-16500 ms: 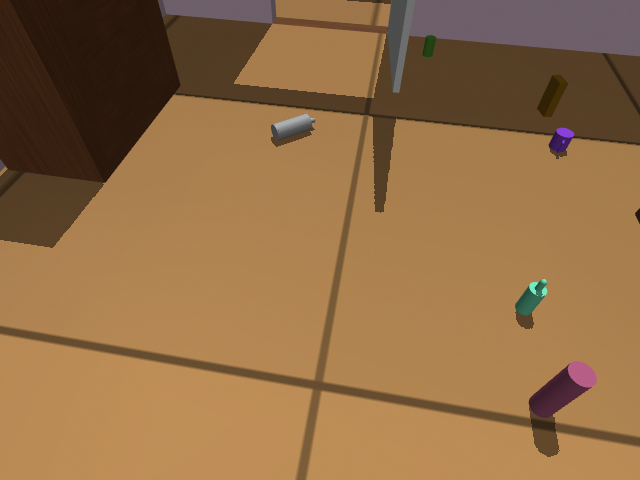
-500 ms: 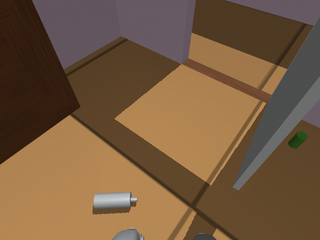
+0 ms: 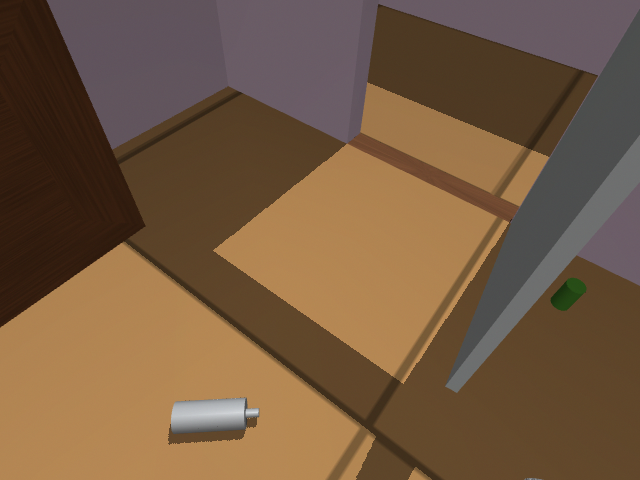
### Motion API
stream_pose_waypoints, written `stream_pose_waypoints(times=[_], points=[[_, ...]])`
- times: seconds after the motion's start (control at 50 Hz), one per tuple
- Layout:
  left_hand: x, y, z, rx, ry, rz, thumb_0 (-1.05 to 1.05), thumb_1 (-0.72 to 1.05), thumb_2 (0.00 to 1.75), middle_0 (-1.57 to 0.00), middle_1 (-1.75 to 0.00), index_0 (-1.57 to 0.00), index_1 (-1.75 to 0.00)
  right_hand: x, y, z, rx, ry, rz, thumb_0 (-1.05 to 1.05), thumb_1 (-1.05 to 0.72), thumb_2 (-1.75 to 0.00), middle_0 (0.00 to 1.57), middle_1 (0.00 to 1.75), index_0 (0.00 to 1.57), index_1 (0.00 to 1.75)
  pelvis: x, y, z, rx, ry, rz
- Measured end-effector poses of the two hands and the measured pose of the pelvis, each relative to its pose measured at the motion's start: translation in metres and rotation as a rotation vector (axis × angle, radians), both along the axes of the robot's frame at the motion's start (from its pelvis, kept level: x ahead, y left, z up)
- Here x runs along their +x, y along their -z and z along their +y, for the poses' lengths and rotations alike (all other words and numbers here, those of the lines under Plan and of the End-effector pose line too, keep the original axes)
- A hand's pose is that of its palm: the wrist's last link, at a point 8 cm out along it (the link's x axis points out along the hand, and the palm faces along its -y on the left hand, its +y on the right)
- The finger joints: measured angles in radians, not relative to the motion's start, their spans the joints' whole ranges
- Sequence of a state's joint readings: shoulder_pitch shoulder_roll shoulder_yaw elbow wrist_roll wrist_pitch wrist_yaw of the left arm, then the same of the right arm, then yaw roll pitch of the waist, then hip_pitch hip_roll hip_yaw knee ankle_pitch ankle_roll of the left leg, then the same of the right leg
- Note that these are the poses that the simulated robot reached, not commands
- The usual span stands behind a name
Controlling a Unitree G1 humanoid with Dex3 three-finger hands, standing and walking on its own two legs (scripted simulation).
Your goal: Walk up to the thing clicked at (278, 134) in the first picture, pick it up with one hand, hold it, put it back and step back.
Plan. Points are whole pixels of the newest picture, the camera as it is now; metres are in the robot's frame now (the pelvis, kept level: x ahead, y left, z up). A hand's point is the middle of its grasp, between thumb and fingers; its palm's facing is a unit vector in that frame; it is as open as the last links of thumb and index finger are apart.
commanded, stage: walk up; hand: left
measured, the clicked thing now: (217, 414) +0.41 +0.27 -0.73
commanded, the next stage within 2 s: stand in 0.14 s
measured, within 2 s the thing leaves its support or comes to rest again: neither
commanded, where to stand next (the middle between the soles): +0.04 -0.02 m, yaw +2 degrees
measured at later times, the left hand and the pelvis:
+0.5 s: hand out of the picture +0.11 +0.25 -0.14, palm faces -0.03 -0.94 -0.33, open 7.4 cm; pelvis +0.02 +0.00 +0.01, yaw +0 degrees
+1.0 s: hand out of the picture +0.10 +0.26 -0.15, palm faces -0.03 -0.95 -0.32, open 7.4 cm; pelvis +0.03 +0.01 +0.01, yaw +0 degrees
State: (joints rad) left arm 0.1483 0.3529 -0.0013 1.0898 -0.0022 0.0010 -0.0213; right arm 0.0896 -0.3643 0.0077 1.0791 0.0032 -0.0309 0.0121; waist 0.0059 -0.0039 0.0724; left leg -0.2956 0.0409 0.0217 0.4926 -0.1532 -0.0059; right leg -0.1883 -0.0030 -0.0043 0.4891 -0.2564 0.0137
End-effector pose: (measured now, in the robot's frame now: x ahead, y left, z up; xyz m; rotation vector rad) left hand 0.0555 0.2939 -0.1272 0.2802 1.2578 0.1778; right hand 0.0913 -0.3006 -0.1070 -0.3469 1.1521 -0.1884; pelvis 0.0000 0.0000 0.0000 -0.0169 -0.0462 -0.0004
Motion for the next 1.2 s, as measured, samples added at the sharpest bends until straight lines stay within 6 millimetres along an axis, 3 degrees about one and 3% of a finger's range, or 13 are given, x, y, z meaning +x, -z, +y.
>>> stream_pose_waypoints(times=[0.44, 0.66, 1.14, 1.2], points=[[0.043, -0.019, 0.002, 0.027, 0.020, -0.059, 0.01, 0.90, 0.90, -0.20, -0.30, -0.20, -0.30, 0.002, 0.003, 0.008, 0.042, 0.039, 0.042, 0.01, -0.91, -0.89, 0.20, 0.30, 0.21, 0.30, 0.015, -0.010, 0.000, 0.007, 0.001, 0.002], [0.044, -0.016, 0.005, 0.021, 0.017, -0.038, 0.01, 0.90, 0.90, -0.20, -0.30, -0.20, -0.30, 0.001, 0.002, 0.011, 0.036, 0.050, 0.066, 0.01, -0.91, -0.89, 0.20, 0.30, 0.21, 0.30, 0.022, -0.011, 0.005, 0.008, 0.001, 0.010], [0.040, -0.014, 0.010, 0.020, 0.010, -0.012, 0.01, 0.90, 0.90, -0.20, -0.30, -0.20, -0.30, 0.019, -0.001, 0.016, 0.030, 0.036, 0.055, 0.01, -0.91, -0.89, 0.20, 0.30, 0.21, 0.30, 0.030, -0.012, 0.010, 0.010, -0.004, 0.018], [0.040, -0.013, 0.014, 0.030, -0.009, -0.014, 0.01, 0.90, 0.90, -0.20, -0.30, -0.20, -0.30, 0.018, 0.001, 0.013, 0.028, 0.044, 0.062, 0.01, -0.91, -0.89, 0.20, 0.30, 0.21, 0.30, 0.025, -0.009, 0.010, 0.012, -0.002, 0.024]])
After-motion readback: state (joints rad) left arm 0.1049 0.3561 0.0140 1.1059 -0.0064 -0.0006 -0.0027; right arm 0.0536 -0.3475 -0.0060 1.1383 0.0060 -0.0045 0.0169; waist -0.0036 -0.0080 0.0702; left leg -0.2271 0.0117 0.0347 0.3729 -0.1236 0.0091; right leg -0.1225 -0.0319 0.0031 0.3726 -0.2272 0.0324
